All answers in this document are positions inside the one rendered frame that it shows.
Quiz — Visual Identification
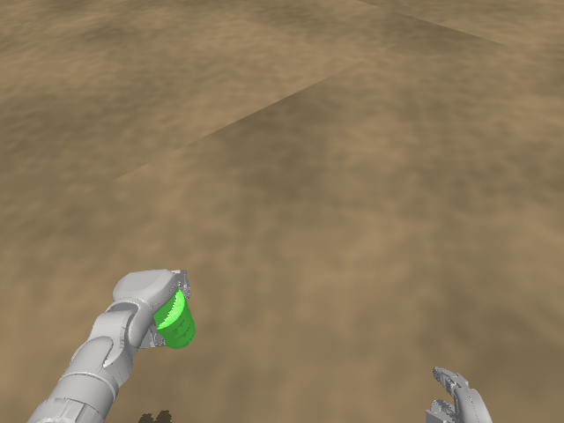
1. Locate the left robot arm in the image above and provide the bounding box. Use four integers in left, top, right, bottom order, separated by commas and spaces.
27, 297, 152, 423

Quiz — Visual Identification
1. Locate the right robot hand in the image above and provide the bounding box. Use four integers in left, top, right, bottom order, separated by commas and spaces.
426, 367, 493, 423

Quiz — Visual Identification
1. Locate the left robot hand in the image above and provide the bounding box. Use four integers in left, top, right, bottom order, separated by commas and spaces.
112, 269, 190, 349

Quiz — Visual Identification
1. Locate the cup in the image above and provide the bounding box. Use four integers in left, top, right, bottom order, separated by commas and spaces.
153, 289, 196, 349

